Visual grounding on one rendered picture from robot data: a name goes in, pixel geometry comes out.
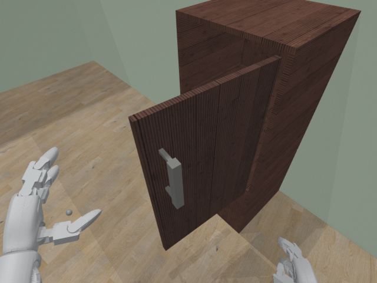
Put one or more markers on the left robot forearm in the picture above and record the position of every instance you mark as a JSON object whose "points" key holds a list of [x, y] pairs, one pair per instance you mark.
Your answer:
{"points": [[20, 267]]}

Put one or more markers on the handle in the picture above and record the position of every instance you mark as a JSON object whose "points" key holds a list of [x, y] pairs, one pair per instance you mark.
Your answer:
{"points": [[175, 179]]}

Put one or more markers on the right robot hand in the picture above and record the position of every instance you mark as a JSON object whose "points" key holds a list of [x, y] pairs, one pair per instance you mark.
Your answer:
{"points": [[300, 270]]}

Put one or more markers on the cupboard door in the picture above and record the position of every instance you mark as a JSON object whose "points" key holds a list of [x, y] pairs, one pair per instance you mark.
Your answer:
{"points": [[213, 131]]}

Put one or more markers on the left robot hand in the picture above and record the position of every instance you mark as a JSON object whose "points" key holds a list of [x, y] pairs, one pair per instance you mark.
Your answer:
{"points": [[22, 231]]}

